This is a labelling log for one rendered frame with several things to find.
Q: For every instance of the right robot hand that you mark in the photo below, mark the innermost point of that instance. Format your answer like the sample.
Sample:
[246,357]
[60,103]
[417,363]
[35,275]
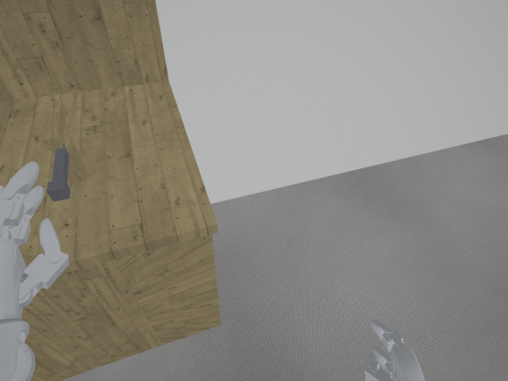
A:
[400,365]

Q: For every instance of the counter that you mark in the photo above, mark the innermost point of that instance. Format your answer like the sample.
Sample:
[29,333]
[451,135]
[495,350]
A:
[138,224]

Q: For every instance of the left robot hand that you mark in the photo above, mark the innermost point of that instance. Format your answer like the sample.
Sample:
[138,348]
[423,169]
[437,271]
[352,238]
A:
[18,203]

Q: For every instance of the tap lever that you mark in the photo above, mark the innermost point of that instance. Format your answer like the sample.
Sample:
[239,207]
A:
[58,189]

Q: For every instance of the left robot forearm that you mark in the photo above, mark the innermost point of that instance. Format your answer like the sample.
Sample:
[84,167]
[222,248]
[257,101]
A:
[17,360]

